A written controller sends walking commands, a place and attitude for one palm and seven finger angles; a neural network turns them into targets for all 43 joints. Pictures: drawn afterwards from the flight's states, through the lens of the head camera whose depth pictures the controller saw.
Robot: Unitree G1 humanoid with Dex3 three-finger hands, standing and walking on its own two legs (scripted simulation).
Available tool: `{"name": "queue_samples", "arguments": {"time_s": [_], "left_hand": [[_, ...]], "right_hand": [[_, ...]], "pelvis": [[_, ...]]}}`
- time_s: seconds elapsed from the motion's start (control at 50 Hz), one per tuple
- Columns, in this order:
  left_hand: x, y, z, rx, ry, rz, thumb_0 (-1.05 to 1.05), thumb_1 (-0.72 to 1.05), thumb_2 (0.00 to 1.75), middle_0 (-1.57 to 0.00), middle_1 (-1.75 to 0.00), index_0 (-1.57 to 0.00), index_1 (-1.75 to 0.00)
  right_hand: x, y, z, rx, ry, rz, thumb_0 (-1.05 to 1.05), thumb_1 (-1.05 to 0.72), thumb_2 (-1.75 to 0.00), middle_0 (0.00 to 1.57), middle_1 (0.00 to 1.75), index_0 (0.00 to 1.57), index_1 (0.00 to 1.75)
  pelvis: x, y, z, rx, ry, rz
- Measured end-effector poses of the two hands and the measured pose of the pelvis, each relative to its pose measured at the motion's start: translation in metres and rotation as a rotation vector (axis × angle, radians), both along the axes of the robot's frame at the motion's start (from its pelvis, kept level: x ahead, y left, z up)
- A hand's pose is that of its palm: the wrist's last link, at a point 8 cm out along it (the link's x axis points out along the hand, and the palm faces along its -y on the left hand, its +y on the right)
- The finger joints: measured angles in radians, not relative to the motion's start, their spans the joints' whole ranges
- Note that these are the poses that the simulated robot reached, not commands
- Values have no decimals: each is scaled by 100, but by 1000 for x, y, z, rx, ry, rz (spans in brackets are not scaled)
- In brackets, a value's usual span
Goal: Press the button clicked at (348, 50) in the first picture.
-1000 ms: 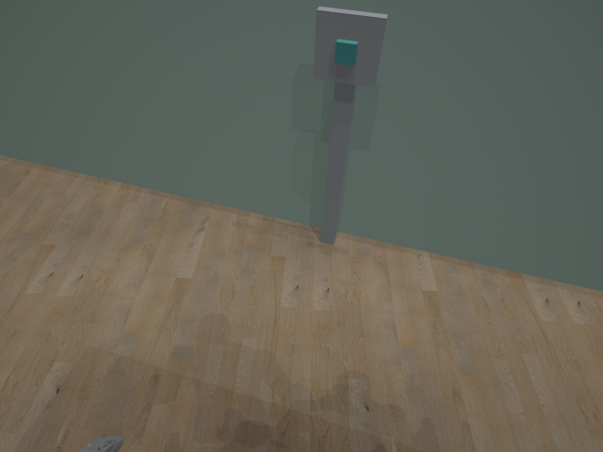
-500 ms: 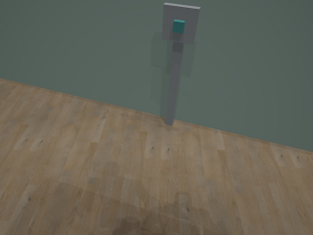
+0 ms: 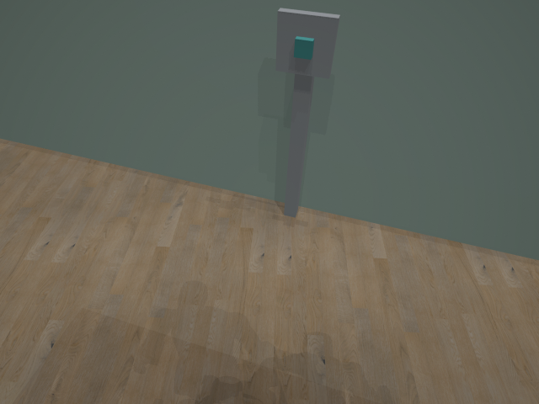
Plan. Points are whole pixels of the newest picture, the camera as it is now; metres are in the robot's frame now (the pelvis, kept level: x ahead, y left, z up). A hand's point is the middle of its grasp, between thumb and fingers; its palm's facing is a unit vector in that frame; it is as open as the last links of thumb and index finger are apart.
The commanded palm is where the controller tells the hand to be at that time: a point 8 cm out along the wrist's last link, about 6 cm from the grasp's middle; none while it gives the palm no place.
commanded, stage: look at it before walking up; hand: left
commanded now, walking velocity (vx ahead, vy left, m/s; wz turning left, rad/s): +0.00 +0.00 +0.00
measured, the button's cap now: (304, 47) +1.07 -0.05 +0.07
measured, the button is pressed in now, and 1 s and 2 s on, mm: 0 0 0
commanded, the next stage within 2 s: walk to a spot facing it in 0.44 s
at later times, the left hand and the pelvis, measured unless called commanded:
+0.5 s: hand out of the picture +0.07 +0.24 -0.16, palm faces -0.03 -0.94 -0.33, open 7.4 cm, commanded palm none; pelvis +0.00 +0.00 +0.00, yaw +0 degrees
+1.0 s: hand out of the picture +0.13 +0.15 -0.19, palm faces -0.10 -0.97 -0.21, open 7.4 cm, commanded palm none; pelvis +0.10 -0.04 -0.03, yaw -7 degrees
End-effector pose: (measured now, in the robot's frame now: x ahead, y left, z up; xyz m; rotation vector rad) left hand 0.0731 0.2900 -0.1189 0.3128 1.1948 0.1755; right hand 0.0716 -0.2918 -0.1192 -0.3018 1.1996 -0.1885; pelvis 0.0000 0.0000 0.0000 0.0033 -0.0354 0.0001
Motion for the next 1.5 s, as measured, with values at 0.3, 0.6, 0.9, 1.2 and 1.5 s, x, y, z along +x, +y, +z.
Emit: {"name": "queue_samples", "arguments": {"time_s": [0.3, 0.6, 0.9, 1.2, 1.5], "left_hand": [[-7, -3, -2, -4, 24, 12, 1, 90, 90, -20, -30, -20, -30], [-5, -4, -2, 0, 34, 19, 1, 90, 90, -20, -30, -20, -30], [6, -65, -34, -116, 228, -28, 1, 90, 90, -20, -30, -20, -30], [80, -125, -23, -148, 259, -46, 1, 90, 90, -20, -30, -20, -30], [218, -89, -62, -188, 305, -51, 1, 91, 90, -20, -30, -20, -30]], "right_hand": [[2, -4, 1, -7, 11, 3, 1, -91, -90, 20, 30, 20, 30], [8, -4, 0, -6, 14, 8, 0, -91, -90, 20, 30, 20, 30], [-43, 29, -38, 123, 137, -203, 0, -91, -90, 20, 30, 20, 30], [91, -1, -26, 151, 46, -253, 1, -91, -90, 20, 30, 20, 30], [263, 44, -24, 113, -92, -234, 0, -91, -90, 20, 30, 20, 30]], "pelvis": [[2, -3, 1, -1, 2, 2], [7, -4, 1, -1, 7, 0], [68, -20, -17, 21, 30, -132], [168, -51, -4, 5, 37, -189], [305, -18, -24, -27, 12, -224]]}}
